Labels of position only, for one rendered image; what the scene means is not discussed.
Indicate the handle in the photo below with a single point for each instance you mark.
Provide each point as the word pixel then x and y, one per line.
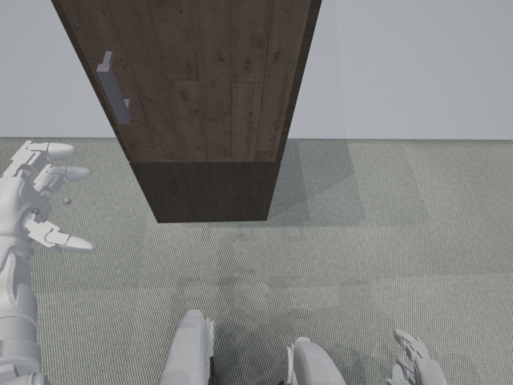
pixel 107 78

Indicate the robot left hand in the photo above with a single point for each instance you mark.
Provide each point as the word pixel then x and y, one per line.
pixel 18 198

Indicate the left robot thigh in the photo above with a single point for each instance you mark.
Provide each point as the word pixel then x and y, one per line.
pixel 191 346

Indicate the left robot forearm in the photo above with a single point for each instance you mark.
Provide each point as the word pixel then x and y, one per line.
pixel 19 352

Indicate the robot right hand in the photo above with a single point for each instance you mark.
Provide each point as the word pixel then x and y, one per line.
pixel 425 370

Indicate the cupboard door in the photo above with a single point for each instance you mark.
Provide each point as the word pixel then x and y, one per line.
pixel 208 80

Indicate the right robot thigh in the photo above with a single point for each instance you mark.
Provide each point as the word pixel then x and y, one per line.
pixel 306 363

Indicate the robot thigh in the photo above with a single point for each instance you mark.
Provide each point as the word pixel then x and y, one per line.
pixel 191 346
pixel 306 363

